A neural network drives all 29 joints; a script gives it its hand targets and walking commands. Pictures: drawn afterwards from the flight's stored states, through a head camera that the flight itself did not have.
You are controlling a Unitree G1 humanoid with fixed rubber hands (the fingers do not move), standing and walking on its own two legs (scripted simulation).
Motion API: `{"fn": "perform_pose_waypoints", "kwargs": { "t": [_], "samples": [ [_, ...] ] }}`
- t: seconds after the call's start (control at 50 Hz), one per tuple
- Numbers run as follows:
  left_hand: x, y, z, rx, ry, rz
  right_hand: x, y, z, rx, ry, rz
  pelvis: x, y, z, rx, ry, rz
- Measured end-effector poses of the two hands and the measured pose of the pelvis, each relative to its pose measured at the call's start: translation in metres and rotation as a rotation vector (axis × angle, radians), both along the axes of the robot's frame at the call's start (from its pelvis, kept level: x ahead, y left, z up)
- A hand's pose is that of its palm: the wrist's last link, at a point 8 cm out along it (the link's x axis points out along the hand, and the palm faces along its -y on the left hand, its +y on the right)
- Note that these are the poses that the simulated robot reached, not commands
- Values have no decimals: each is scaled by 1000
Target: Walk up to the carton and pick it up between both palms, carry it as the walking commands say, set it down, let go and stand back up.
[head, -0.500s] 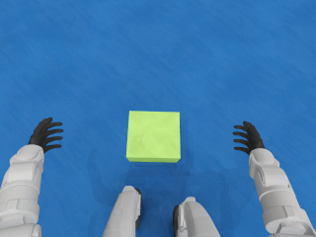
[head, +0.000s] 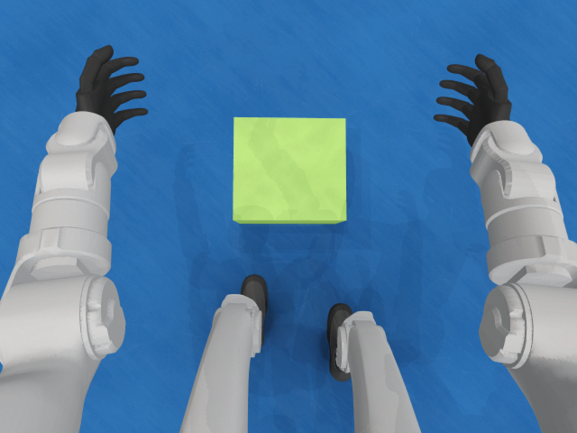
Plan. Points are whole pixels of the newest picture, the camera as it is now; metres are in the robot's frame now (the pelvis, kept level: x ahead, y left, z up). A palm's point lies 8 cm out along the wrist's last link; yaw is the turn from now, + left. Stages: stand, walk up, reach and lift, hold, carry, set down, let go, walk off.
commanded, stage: reach and lift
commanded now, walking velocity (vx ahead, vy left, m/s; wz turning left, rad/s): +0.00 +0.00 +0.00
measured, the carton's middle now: (288, 175) +0.52 +0.03 -0.58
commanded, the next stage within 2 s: none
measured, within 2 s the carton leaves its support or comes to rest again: neither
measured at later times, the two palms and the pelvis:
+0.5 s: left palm (127, 110) +0.51 +0.27 -0.15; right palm (451, 123) +0.53 -0.19 -0.16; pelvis +0.00 -0.01 -0.04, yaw -1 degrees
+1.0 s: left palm (166, 144) +0.51 +0.27 -0.32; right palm (404, 149) +0.53 -0.18 -0.32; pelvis -0.03 -0.01 -0.19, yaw -3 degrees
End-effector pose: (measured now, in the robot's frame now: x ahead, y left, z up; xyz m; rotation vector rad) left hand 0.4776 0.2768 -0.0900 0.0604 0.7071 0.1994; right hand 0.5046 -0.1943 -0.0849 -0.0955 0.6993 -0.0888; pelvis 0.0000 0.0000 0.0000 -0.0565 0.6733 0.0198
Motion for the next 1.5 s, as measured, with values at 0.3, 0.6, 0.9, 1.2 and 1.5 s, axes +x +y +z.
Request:
{"fn": "perform_pose_waypoints", "kwargs": {
  "t": [0.3, 0.6, 0.9, 1.2, 1.5],
  "samples": [
    [39, -8, -25, -24, -53, 9, 36, 9, -33, 40, -63, 1, 6, -6, -9, 9, 169, -32],
    [33, -7, -96, -34, -21, 7, 31, 10, -108, 16, -30, -9, -11, -16, -73, 10, 203, -33],
    [30, -4, -202, -18, -28, 18, 31, 17, -209, 9, -26, -4, -25, -13, -167, -4, 179, -41],
    [26, -14, -289, -20, -4, 34, 25, 17, -294, 4, -1, -8, -40, -14, -237, 0, 64, -49],
    [17, -24, -374, -5, 58, 44, 15, 22, -380, 9, 49, 22, -42, -17, -287, 16, -45, -72]
  ]
}}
